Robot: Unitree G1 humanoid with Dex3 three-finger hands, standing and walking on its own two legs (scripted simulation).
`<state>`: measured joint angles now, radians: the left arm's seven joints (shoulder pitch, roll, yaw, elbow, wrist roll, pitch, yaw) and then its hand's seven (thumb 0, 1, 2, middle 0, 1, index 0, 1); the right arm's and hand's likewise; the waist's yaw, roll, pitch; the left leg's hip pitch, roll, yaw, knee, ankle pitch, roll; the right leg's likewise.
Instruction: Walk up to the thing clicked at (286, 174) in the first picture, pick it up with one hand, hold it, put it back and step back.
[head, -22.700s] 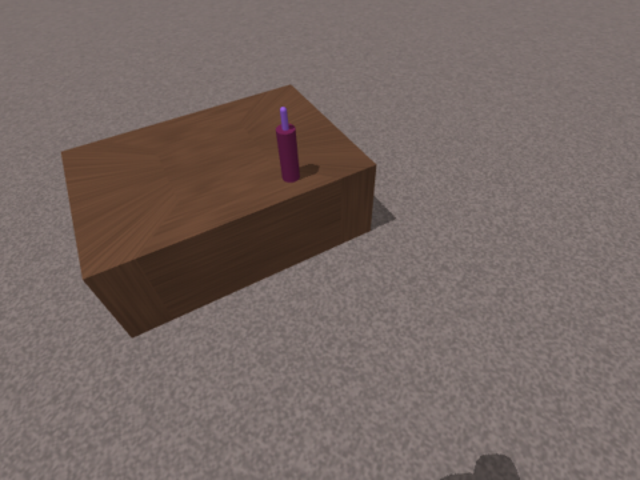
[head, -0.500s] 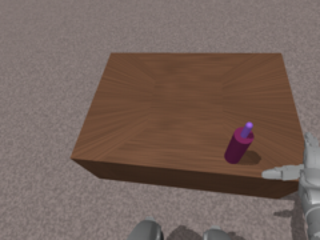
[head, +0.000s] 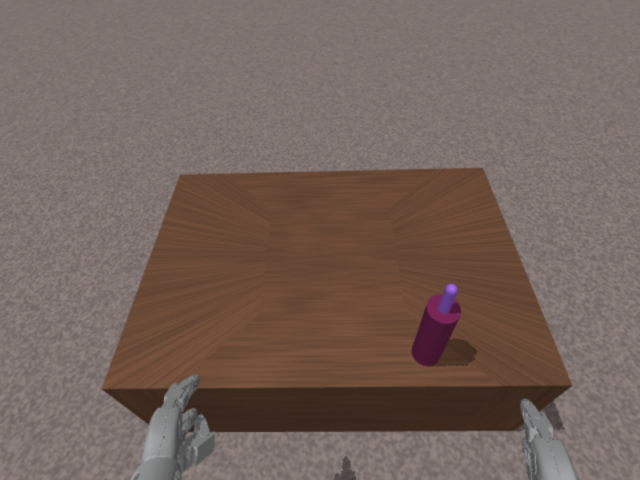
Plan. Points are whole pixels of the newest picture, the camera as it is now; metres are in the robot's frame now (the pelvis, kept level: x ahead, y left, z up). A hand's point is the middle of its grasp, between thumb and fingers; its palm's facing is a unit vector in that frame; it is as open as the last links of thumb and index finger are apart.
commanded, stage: home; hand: right
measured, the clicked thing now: (437, 323) +0.45 -0.19 -0.24
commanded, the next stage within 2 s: stand in 1.84 s
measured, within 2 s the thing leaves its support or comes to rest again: neither
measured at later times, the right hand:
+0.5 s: hand out of the picture +0.13 -0.22 -0.10, palm faces -0.04 +0.94 -0.35, open 17.4 cm
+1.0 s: hand out of the picture +0.04 -0.25 -0.11, palm faces -0.01 +0.92 -0.38, open 17.4 cm
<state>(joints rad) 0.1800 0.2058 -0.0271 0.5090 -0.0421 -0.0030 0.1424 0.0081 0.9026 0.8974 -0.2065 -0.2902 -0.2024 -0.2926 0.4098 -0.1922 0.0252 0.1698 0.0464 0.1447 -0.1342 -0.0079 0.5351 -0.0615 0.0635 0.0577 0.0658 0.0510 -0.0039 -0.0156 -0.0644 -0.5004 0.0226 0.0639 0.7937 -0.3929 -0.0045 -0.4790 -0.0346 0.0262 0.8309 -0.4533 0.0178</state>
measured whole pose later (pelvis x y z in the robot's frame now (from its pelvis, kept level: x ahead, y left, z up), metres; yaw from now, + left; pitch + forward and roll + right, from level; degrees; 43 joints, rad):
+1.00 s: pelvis -0.01 +0.00 +0.04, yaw +0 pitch -3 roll -1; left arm 0.20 0.32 0.01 1.05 0.03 0.03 0.01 0.01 0.90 0.90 -0.21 -0.29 -0.20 -0.30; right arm 0.20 -0.32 0.00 1.09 -0.02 0.00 -0.03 0.00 0.52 -0.06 0.06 0.06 0.06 0.05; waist 0.00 -0.03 0.02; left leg -0.15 0.04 0.05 0.40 -0.20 -0.01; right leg -0.08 -0.01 0.00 0.36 -0.22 0.02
